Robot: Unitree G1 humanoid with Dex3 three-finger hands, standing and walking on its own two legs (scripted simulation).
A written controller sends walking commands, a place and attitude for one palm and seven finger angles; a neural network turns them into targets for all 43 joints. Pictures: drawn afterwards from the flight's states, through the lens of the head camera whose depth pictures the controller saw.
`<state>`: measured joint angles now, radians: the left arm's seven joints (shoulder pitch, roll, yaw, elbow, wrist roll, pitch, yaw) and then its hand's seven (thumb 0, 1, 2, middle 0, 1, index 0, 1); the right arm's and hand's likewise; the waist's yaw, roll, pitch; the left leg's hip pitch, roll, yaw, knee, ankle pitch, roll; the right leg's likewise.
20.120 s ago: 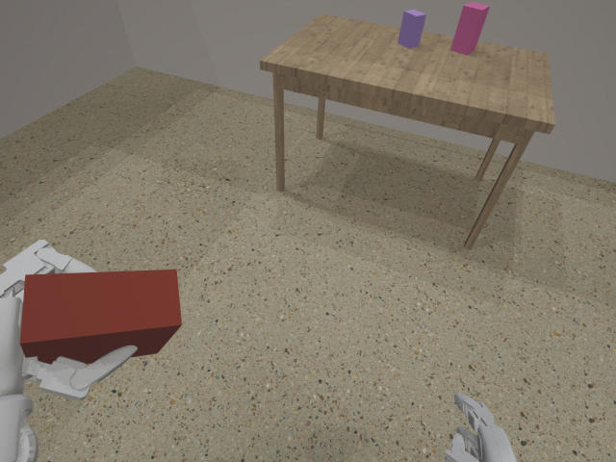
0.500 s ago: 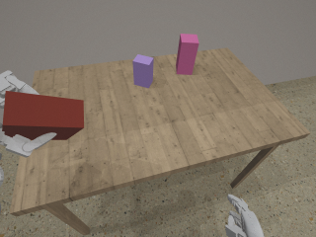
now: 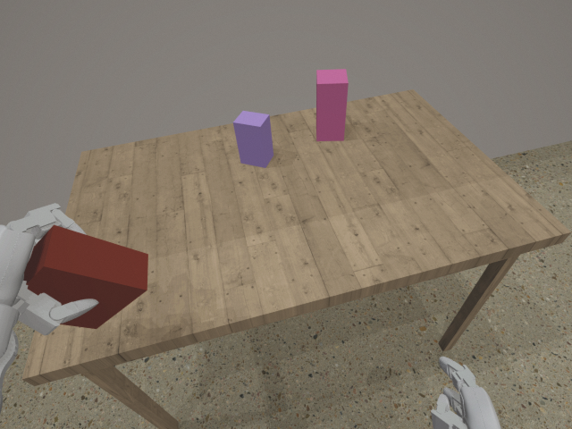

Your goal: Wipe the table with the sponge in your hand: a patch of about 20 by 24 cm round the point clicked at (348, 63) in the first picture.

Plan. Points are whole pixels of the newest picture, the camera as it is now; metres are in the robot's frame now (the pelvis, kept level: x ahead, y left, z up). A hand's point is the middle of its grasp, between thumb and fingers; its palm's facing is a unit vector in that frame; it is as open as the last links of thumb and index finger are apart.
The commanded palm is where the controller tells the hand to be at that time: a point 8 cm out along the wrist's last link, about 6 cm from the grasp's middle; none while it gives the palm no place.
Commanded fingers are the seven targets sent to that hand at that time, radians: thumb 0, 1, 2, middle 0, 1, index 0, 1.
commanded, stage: turn the palm down, sponge in hand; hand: left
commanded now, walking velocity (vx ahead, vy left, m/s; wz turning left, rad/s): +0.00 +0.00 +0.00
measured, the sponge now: (92, 286) +0.25 +0.28 +0.10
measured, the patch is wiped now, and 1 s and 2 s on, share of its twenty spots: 0.00 0.00 0.00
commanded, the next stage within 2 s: move the sponge above the wiping area in 1.58 s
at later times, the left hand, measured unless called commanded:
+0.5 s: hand (88, 279) +0.25 +0.29 +0.11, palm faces +0.12 -0.38 -0.92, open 9.7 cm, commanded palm +0.23 +0.31 +0.18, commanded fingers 0.00 0.10 1.30 -1.20 -1.60 -1.20 -1.60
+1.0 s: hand (69, 276) +0.26 +0.32 +0.11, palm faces +0.10 -0.13 -0.99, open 9.7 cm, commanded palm +0.23 +0.32 +0.17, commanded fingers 0.00 0.10 1.30 -1.20 -1.60 -1.20 -1.60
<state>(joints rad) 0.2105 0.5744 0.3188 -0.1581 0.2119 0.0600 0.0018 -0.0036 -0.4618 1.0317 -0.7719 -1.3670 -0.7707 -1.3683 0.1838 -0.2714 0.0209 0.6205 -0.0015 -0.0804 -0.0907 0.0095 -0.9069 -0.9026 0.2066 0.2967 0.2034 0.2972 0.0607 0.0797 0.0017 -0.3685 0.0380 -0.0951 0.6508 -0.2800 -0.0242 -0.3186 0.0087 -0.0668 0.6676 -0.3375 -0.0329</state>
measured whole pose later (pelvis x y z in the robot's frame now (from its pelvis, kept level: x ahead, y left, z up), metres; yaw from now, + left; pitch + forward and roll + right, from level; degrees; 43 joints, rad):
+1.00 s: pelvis +0.03 +0.05 +0.01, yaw -2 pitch +0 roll -1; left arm 0.28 0.56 0.02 -0.33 0.82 0.19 0.07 0.00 -0.46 1.03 -0.78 -1.36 -0.77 -1.37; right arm 0.08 -0.21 0.05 0.59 0.00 0.00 -0.07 0.01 -0.91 -0.90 0.21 0.30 0.20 0.30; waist 0.12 0.08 -0.01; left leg -0.31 0.00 -0.04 0.59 -0.28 0.00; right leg -0.24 -0.03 -0.02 0.53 -0.30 0.02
